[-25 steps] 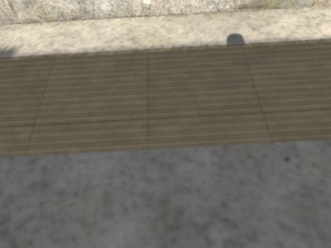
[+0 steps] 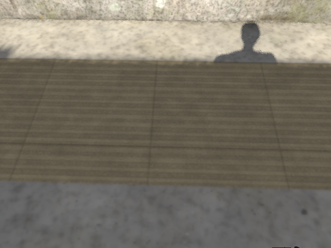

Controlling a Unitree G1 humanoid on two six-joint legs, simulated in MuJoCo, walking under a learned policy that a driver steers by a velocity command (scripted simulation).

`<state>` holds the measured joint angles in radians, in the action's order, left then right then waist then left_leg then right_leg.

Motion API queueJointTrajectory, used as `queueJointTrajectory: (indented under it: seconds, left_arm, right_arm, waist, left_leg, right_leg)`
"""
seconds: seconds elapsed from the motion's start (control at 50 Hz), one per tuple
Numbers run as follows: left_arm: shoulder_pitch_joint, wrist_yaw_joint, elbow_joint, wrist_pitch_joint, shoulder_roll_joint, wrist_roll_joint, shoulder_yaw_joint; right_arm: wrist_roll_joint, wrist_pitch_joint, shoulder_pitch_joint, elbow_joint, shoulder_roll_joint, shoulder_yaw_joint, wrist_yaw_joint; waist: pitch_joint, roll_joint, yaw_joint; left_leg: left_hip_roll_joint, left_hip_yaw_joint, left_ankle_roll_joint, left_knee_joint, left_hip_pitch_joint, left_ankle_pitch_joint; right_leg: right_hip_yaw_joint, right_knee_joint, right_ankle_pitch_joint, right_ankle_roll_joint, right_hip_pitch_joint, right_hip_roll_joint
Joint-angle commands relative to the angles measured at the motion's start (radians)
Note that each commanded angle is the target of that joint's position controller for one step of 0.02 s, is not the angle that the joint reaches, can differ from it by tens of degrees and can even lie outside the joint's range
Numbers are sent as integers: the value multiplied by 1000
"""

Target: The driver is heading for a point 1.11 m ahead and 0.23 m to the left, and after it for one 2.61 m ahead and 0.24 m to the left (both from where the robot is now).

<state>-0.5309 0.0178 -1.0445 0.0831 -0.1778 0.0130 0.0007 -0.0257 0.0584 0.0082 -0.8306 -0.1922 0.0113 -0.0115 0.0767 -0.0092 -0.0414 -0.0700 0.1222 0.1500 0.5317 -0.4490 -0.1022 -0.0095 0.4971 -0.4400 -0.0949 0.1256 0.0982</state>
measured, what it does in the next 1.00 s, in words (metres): walks ahead: right foot, then left foot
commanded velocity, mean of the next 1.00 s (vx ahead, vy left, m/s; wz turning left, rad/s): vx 0.21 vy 0.00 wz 0.00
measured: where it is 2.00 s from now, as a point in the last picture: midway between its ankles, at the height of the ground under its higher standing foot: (193, 192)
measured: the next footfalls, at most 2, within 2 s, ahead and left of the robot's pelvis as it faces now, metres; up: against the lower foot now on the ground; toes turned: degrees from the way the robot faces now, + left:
right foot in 0.48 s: +0.40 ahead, -0.10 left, +0.00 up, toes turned -2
left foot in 0.84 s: +0.32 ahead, +0.09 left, +0.00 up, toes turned +1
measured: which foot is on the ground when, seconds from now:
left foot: down 0.00-0.50, up 0.52-0.82, down 0.84-1.00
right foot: down 0.00-0.00, up 0.02-0.46, down 0.48-1.00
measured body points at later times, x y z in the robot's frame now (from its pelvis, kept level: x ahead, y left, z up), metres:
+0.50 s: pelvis +0.24 -0.02 +0.01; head +0.28 -0.03 +0.46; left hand +0.39 +0.19 -0.12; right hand +0.17 -0.24 -0.14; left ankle +0.12 +0.05 -0.71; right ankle +0.36 -0.10 -0.72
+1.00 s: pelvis +0.29 -0.02 +0.03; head +0.28 -0.02 +0.48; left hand +0.29 +0.20 -0.14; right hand +0.28 -0.24 -0.13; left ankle +0.28 +0.09 -0.72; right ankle +0.36 -0.10 -0.72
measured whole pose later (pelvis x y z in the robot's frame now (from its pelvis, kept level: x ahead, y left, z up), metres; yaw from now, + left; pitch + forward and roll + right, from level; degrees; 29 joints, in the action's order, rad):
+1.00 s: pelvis +0.29 -0.02 +0.03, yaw +1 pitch -1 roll +0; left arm -0.29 0.02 -1.08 0.00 -0.16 0.01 0.01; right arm -0.01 0.01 0.33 -1.13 -0.13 -0.02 0.04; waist 0.01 0.02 -0.02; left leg -0.01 0.01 0.01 0.44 -0.16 -0.25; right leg -0.08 0.39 -0.11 -0.07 -0.26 0.03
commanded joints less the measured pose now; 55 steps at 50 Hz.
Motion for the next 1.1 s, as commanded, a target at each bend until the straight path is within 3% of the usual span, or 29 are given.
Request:
queueJointTrajectory:
  seconds: [0.02,0.04,0.06,0.08,0.12,0.14,0.2,0.24,0.3,0.38,0.42,0.46,0.48,0.5,0.52,0.54,0.56,0.58,0.6,0.64,0.7,0.76,0.82,0.86,0.88,0.9,0.94,1.04,1.1]
  left_arm:
    - [-85,-11,78,7,-60,-21,19]
    - [7,-9,91,5,-145,6,33]
    - [100,-17,119,9,-157,9,40]
    - [130,-21,124,8,-143,11,41]
    - [110,-32,116,-17,-91,26,33]
    - [105,-36,113,-26,-73,27,30]
    - [210,-45,151,-40,-80,25,32]
    - [297,-41,176,-42,-86,20,32]
    - [375,-36,190,-39,-54,4,17]
    - [441,-21,187,-39,-58,-1,11]
    - [421,-12,175,-31,-75,5,14]
    - [288,0,120,-15,-96,10,26]
    - [199,5,88,3,-116,20,33]
    - [89,8,63,16,-191,39,49]
    - [73,4,58,3,-195,19,52]
    - [107,-6,72,-9,-145,-16,41]
    - [194,-6,80,-15,-121,-19,31]
    - [257,-1,85,-20,-88,-11,20]
    - [287,8,84,-22,-72,-8,13]
    - [297,14,68,-27,-64,3,7]
    - [267,12,48,-28,-93,9,11]
    - [262,11,37,-47,-112,4,18]
    - [263,12,29,-70,-107,-9,21]
    - [219,10,20,-80,-85,-16,24]
    - [220,8,14,-83,-70,-16,21]
    - [206,6,5,-82,-57,-10,19]
    - [172,3,-16,-78,-52,-3,17]
    - [178,6,-40,-69,-46,-3,11]
    - [173,5,-40,-76,-67,-2,20]
  right_arm:
    - [-13,-8,472,-94,-250,83,17]
    - [22,-8,355,-78,-206,78,4]
    - [25,-2,270,-63,-148,63,0]
    - [17,8,246,-73,-100,51,-3]
    - [12,31,269,-108,-64,35,4]
    - [13,41,296,-124,-69,34,5]
    - [18,55,358,-158,-111,39,3]
    - [18,54,392,-171,-109,32,3]
    - [19,48,441,-193,-97,18,6]
    - [10,31,501,-224,-94,6,22]
    - [2,25,486,-229,-96,5,30]
    - [8,24,449,-229,-103,7,38]
    - [20,26,446,-230,-106,8,38]
    - [32,32,496,-208,-70,-3,43]
    - [75,15,658,-250,18,-19,43]
    - [43,-8,605,-267,-76,6,48]
    - [13,-19,511,-245,-79,14,43]
    - [-4,-26,457,-238,-54,12,37]
    - [-9,-38,431,-235,-37,11,33]
    - [-6,-62,472,-263,3,1,32]
    - [4,-84,443,-275,5,-2,46]
    - [7,-95,398,-277,-9,-4,51]
    - [-1,-86,404,-291,-5,-11,49]
    - [-3,-69,387,-282,-46,-10,51]
    - [9,-61,372,-287,-34,-14,49]
    - [13,-50,358,-286,-17,-19,50]
    - [20,-37,337,-281,-22,-18,53]
    - [18,-36,384,-290,-8,-17,53]
    - [12,-44,427,-287,-43,0,49]
  waist:
    - [-358,-213,130]
    - [-215,-45,122]
    - [-89,-15,96]
    - [-7,41,60]
    - [6,27,6]
    - [4,15,-1]
    - [25,-12,4]
    - [47,-7,19]
    - [6,-43,46]
    - [-27,-92,87]
    - [-32,-102,72]
    - [-61,-84,8]
    - [-97,-43,-31]
    - [-218,60,-28]
    - [-390,227,5]
    - [-368,98,-2]
    - [-231,80,20]
    - [-144,52,42]
    - [-93,59,65]
    - [-96,83,96]
    - [-111,91,84]
    - [-88,116,70]
    - [-31,77,80]
    - [30,0,42]
    - [56,-62,34]
    - [39,-87,20]
    - [9,-83,1]
    - [9,-4,23]
    - [16,-13,38]
  left_leg:
    - [478,-834,261,-177,789,-164]
    - [432,-775,242,-278,637,-336]
    - [405,-654,217,-331,488,-366]
    - [367,-567,181,-373,357,-274]
    - [296,-423,123,-400,229,-120]
    - [280,-381,117,-408,212,-54]
    - [249,-288,103,-444,215,28]
    - [230,-222,76,-419,242,311]
    - [178,-114,1,-327,277,666]
    - [188,-115,-17,-250,400,702]
    - [219,-140,0,-186,443,723]
    - [223,-161,-11,-50,466,725]
    - [191,-146,-35,73,425,601]
    - [152,-122,-63,264,263,210]
    - [13,-80,-92,534,107,-504]
    - [19,-155,-99,587,87,-554]
    - [38,-167,-108,596,60,-508]
    - [63,-175,-117,550,72,-448]
    - [84,-177,-128,486,113,-403]
    - [77,-144,-144,384,217,-355]
    - [70,-125,-147,234,241,-350]
    - [71,-110,-138,129,269,-279]
    - [84,-114,-113,-49,356,-165]
    - [155,-221,-87,-159,267,-238]
    - [163,-241,-83,-203,149,-299]
    - [172,-253,-90,-243,100,-313]
    - [172,-253,-102,-271,81,-291]
    - [156,-224,-93,-234,155,-202]
    - [132,-235,-55,-229,143,-517]
  right_leg:
    - [29,955,-72,16,-654,18]
    - [88,940,26,-13,-750,-58]
    - [79,890,101,-18,-761,-97]
    - [75,819,128,-18,-722,-130]
    - [74,721,148,4,-617,-168]
    - [61,694,158,14,-603,-172]
    - [21,588,253,41,-686,-205]
    - [-13,481,325,61,-727,-206]
    - [-69,295,422,70,-643,-157]
    - [-84,168,450,59,-601,-105]
    - [-66,119,380,40,-561,-92]
    - [-50,-21,390,7,-430,-72]
    - [-22,-121,587,-8,-296,-108]
    - [133,-2,1113,-54,-38,-310]
    - [364,22,1415,-266,139,-539]
    - [378,-48,1224,-282,24,-508]
    - [323,-122,1017,-252,-114,-461]
    - [274,-180,872,-212,-229,-418]
    - [215,-222,798,-174,-324,-375]
    - [135,-241,706,-125,-411,-309]
    - [132,-255,502,-109,-411,-293]
    - [166,-299,143,-89,-459,-285]
    - [179,-318,-93,-24,-561,-268]
    - [142,-297,-61,36,-547,-207]
    - [96,-251,43,41,-454,-175]
    - [81,-201,135,40,-360,-168]
    - [71,-164,216,38,-276,-167]
    - [87,-185,208,37,-324,-181]
    - [60,-137,-90,17,-394,-132]
Keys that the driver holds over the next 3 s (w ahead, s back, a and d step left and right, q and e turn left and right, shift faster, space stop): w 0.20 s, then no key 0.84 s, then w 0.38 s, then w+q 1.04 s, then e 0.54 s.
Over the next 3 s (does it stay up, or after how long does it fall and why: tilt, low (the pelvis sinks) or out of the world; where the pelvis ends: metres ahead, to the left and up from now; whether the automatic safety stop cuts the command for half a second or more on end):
stays up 1.05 0.17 0.02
